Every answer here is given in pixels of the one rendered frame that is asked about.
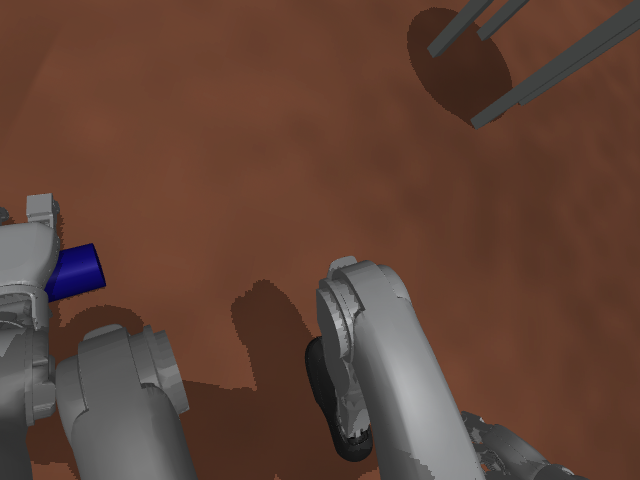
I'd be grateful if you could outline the right robot foot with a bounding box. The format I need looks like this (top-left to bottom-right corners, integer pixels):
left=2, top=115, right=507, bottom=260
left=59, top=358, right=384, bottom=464
left=305, top=336, right=373, bottom=462

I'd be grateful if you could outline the bottle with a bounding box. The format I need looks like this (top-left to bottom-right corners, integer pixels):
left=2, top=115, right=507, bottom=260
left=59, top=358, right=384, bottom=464
left=44, top=243, right=106, bottom=303

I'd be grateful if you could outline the left robot arm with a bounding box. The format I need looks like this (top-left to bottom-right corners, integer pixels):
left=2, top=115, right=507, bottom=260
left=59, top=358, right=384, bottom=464
left=0, top=284, right=56, bottom=480

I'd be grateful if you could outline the right robot arm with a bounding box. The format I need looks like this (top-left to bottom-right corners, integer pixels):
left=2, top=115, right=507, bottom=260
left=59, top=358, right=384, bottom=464
left=534, top=464, right=590, bottom=480

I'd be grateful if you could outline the right robot hand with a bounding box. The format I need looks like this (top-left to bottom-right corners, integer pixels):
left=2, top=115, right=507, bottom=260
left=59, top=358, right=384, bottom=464
left=461, top=411, right=550, bottom=480

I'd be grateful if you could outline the left robot hand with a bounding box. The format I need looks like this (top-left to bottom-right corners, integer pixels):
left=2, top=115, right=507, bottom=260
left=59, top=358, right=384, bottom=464
left=0, top=193, right=60, bottom=318

